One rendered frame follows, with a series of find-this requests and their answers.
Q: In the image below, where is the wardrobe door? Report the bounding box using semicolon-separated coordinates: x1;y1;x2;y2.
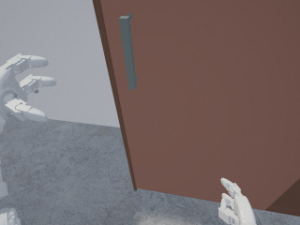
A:
100;0;300;210
271;178;300;210

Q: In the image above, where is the handle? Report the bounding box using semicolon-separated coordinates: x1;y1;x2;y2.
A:
119;13;138;90

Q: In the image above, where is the robot left upper arm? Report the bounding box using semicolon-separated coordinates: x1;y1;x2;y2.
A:
0;207;22;225

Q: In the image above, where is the robot left hand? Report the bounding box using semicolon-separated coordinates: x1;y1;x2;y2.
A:
0;53;57;122

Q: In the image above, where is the robot right hand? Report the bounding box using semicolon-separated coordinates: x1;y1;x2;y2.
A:
218;177;257;225

